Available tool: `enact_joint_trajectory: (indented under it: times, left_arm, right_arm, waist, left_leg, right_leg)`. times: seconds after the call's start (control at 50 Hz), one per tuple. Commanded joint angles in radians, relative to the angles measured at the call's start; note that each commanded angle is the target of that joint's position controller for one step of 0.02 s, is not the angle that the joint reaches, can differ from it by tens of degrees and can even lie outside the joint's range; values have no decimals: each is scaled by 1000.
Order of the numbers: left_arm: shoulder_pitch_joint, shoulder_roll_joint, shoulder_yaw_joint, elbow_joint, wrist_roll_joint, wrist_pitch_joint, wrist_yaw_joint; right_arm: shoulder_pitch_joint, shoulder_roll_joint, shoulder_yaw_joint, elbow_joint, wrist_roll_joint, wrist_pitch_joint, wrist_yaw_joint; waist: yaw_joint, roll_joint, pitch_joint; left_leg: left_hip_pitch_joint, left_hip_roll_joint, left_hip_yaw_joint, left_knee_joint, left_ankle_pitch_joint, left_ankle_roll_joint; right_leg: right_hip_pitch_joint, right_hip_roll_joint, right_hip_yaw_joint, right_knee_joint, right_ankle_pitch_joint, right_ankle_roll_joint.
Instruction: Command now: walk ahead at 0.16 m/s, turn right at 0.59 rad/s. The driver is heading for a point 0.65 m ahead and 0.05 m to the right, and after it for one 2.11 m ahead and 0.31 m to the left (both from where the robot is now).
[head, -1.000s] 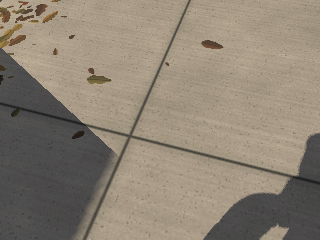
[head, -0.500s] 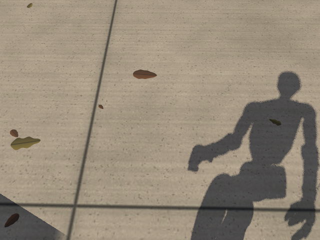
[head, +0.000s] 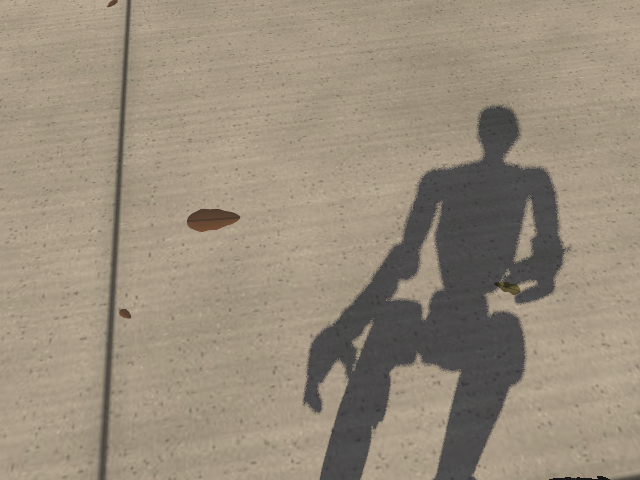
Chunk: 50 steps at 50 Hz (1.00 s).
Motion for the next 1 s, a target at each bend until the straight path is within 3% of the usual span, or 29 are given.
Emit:
enact_joint_trajectory:
  times: [0.02, 0.04, 0.06, 0.08, 0.1, 0.12, 0.14, 0.16, 0.18, 0.24, 0.34, 0.42, 0.48, 0.5, 0.54, 0.56, 0.58, 0.6, 0.62, 0.64, 0.66, 0.7, 0.76, 0.86, 0.94, 1.0]
  left_arm:
    - [-25, 164, 38, -69, 6, -3, 8]
    - [-64, 170, 39, -80, -3, -12, -1]
    - [-71, 131, 28, -108, -17, -24, -13]
    - [80, 51, 13, -119, -25, -25, -15]
    - [121, 127, 22, -98, 8, -14, -13]
    - [60, 150, 27, -86, 26, -3, -19]
    - [-10, 147, 29, -98, 29, 0, -34]
    - [-31, 132, 29, -109, 26, 6, -47]
    - [-29, 120, 25, -109, 29, 14, -59]
    - [-62, 96, 15, -126, 23, 21, -75]
    - [-169, 71, 2, -172, 22, 18, -88]
    - [-240, 43, -18, -191, 22, 5, -91]
    - [-296, 48, -25, -210, 23, -7, -89]
    - [-297, 53, -26, -214, 21, -12, -86]
    - [-222, 50, -26, -191, 27, -29, -78]
    - [-120, 66, -19, -152, 32, -40, -69]
    - [28, 124, 0, -108, 45, -52, -55]
    - [96, 254, 28, -113, 39, -52, -41]
    - [83, 254, 34, -107, 16, -48, -28]
    - [21, 179, 13, -118, 10, -50, -31]
    - [-25, 132, 0, -120, 8, -56, -36]
    - [-71, 87, -13, -124, 2, -70, -32]
    - [-20, 89, -11, -86, -10, -85, -30]
    - [46, 82, -13, -30, -8, -87, -29]
    - [89, 107, -9, 12, -2, -88, -24]
    - [71, 120, -6, 33, 6, -87, -15]
  right_arm:
    - [96, -133, -30, -40, 4, -28, -11]
    - [174, -138, -32, -20, -1, -39, -14]
    - [277, -185, -44, -13, -15, -53, -22]
    - [268, -270, -59, -40, -13, -40, -27]
    - [252, -236, -64, -39, 1, -20, -23]
    - [195, -156, -47, -60, 0, -15, -20]
    - [145, -116, -38, -66, 1, -12, -16]
    - [128, -121, -37, -65, -4, -11, -15]
    - [143, -130, -41, -55, -6, -15, -17]
    - [200, -132, -49, -30, 0, -41, -8]
    - [266, -148, -65, 1, -6, -58, 8]
    - [287, -161, -73, 24, -5, -63, 23]
    - [330, -174, -81, 49, -7, -58, 32]
    - [339, -179, -83, 57, -7, -53, 34]
    - [329, -179, -85, 68, 3, -41, 37]
    - [331, -150, -77, 71, 1, -37, 36]
    - [317, -80, -54, 53, -4, -37, 39]
    - [287, 0, -31, -15, 4, -44, 48]
    - [270, -116, -59, -7, -18, -37, 38]
    - [251, -134, -68, -1, -9, -36, 44]
    - [260, -119, -65, 11, 1, -40, 52]
    - [285, -108, -65, 39, -15, -29, 57]
    - [247, -78, -60, 34, -22, -13, 62]
    - [67, -49, -44, -22, -18, -7, 62]
    - [-38, -50, -34, -57, -12, -9, 59]
    - [-17, -63, -37, -52, -9, -14, 53]
  waist:
    - [-85, -133, -112]
    - [-137, -115, -134]
    - [-180, -5, -220]
    - [-96, 222, -326]
    - [-76, 197, -332]
    - [-69, 56, -188]
    - [-73, 3, -100]
    - [-64, 45, -67]
    - [-64, 93, -55]
    - [-75, 80, -73]
    - [-97, 61, -60]
    - [-112, 68, -44]
    - [-137, 82, -37]
    - [-137, 85, -35]
    - [-85, 58, -39]
    - [-44, 16, -71]
    - [19, -132, -151]
    - [36, -368, -165]
    - [26, -253, -92]
    - [-12, -168, -52]
    - [-46, -146, -38]
    - [-82, -144, -46]
    - [-94, -112, -50]
    - [-66, -109, 4]
    - [-46, -111, 34]
    - [-71, -105, 30]
  left_leg:
    - [183, -41, -14, -150, -33, 40]
    - [339, -43, -8, -252, 38, 61]
    - [557, 110, -142, -296, 86, 105]
    - [762, 408, -493, -316, 220, 221]
    - [693, 454, -698, -385, -49, 298]
    - [564, 398, -601, -433, -300, 272]
    - [456, 327, -469, -476, -398, 231]
    - [406, 280, -373, -513, -389, 195]
    - [372, 244, -292, -537, -346, 183]
    - [395, 235, -177, -567, -232, 186]
    - [427, 261, -96, -617, -249, 202]
    - [381, 252, -5, -618, -216, 195]
    - [374, 256, 14, -582, -220, 197]
    - [376, 265, 7, -565, -225, 198]
    - [321, 252, 30, -473, -207, 183]
    - [261, 216, 67, -361, -163, 164]
    - [170, 138, 154, -102, -176, 127]
    - [-147, 1, 205, 191, -398, 77]
    - [-227, 26, 92, 335, -411, 93]
    - [-217, 70, 36, 363, -317, 102]
    - [-175, 90, 25, 339, -239, 95]
    - [-114, 104, 40, 319, -145, 68]
    - [-126, 98, 56, 324, -72, 35]
    - [-155, 94, 79, 138, 50, 12]
    - [-73, 65, 102, -40, 96, 48]
    - [18, 29, 124, -108, 43, 107]
  right_leg:
    - [37, -253, 202, 129, 918, -8]
    - [-28, -214, 208, 200, 813, 4]
    - [-134, -156, 163, 392, 564, 23]
    - [-348, 8, 2, 639, -266, 43]
    - [-459, -36, -45, 766, -325, 38]
    - [-491, -97, -39, 799, -223, 46]
    - [-485, -127, -58, 759, -149, 59]
    - [-472, -147, -74, 726, -117, 72]
    - [-452, -160, -92, 718, -83, 84]
    - [-465, -185, -105, 696, 4, 93]
    - [-531, -216, -101, 549, 91, 108]
    - [-430, -219, -158, 336, 122, 103]
    - [-340, -209, -219, 211, 67, 91]
    - [-310, -205, -231, 174, 52, 82]
    - [-151, -181, -251, 48, 77, 55]
    - [-4, -167, -238, -3, 53, 42]
    - [169, -308, -45, -94, -78, 22]
    - [315, -557, 390, -255, -347, -70]
    - [223, -590, 440, -262, -297, -131]
    - [173, -527, 327, -236, -199, -112]
    - [117, -470, 222, -249, -77, -84]
    - [83, -399, 91, -275, 113, -51]
    - [84, -381, 2, -274, 387, -72]
    - [78, -360, -77, -288, 495, -82]
    - [105, -379, -101, -286, 554, -70]
    - [163, -405, -154, -232, 713, -46]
